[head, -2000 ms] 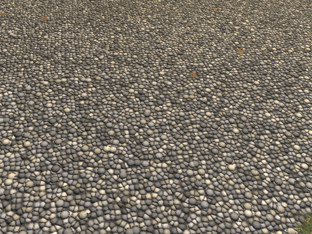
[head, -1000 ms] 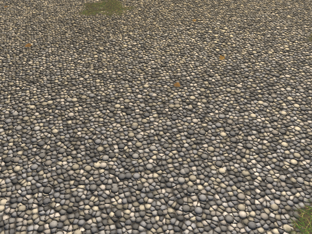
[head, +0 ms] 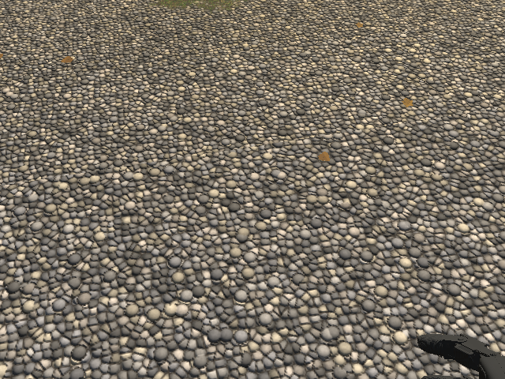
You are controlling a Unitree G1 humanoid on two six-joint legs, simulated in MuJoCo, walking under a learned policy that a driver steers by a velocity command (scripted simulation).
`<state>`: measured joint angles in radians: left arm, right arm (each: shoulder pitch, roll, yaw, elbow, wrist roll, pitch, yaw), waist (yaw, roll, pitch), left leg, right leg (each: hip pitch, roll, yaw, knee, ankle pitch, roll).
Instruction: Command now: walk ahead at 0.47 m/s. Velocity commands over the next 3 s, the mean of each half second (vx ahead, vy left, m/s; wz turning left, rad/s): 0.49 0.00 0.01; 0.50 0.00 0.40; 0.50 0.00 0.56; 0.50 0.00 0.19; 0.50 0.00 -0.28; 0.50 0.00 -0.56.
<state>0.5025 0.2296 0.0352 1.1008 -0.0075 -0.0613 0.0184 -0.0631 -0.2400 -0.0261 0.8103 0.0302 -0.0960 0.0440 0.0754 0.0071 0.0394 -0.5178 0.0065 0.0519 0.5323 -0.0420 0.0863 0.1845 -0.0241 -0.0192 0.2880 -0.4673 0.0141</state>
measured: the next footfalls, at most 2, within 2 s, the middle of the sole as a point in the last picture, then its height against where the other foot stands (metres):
right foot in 0.54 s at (330, 365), level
left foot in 1.08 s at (225, 273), level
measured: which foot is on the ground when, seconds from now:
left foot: down 0.00-0.56, up 0.58-1.00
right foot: down 0.00-0.02, up 0.04-0.52, down 0.54-1.00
